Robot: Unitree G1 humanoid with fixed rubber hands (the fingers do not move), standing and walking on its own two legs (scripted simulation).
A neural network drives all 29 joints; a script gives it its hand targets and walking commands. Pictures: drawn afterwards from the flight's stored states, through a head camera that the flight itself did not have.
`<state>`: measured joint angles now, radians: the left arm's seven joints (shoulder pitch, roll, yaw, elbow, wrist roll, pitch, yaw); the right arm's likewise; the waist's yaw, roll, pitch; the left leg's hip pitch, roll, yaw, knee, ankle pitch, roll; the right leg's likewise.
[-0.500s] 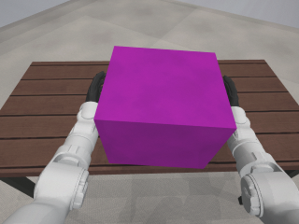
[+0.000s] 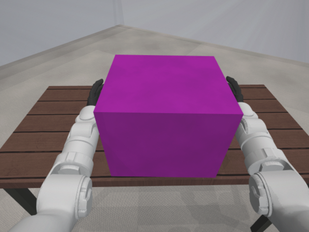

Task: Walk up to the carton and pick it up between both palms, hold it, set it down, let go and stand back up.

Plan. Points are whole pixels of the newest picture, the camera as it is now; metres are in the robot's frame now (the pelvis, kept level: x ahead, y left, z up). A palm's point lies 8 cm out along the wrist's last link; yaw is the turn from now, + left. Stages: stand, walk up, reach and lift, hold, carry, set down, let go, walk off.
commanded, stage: reach and lift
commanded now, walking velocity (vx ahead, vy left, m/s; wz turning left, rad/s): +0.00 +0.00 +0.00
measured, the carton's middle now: (164, 114) +0.39 +0.01 +0.13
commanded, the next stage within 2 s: hold in 1.14 s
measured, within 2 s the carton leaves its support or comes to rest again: neither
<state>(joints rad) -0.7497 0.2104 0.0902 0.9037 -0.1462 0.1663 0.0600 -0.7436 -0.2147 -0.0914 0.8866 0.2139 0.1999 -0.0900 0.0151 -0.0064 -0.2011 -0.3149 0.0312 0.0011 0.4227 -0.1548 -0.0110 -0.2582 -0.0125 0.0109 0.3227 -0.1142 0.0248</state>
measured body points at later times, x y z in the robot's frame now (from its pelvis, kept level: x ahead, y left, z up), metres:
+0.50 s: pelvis +0.01 -0.01 +0.00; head -0.06 +0.01 +0.45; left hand +0.39 +0.20 +0.20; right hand +0.41 -0.19 +0.20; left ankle +0.04 +0.12 -0.74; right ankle +0.03 -0.15 -0.74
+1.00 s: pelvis +0.01 -0.01 +0.00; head -0.06 +0.00 +0.45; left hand +0.40 +0.20 +0.21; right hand +0.42 -0.18 +0.22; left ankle +0.04 +0.12 -0.74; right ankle +0.03 -0.15 -0.74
